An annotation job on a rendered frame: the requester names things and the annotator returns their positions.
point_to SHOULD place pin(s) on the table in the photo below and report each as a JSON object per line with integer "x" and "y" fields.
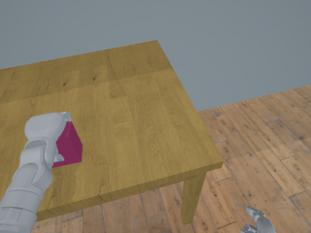
{"x": 138, "y": 127}

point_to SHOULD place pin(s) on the left robot hand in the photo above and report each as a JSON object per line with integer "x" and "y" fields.
{"x": 50, "y": 125}

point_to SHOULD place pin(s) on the left robot forearm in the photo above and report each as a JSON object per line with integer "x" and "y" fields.
{"x": 22, "y": 199}

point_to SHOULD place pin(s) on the right robot hand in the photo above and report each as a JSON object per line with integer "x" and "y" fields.
{"x": 264, "y": 225}

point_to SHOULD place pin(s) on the sponge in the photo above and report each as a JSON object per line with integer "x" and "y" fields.
{"x": 69, "y": 146}

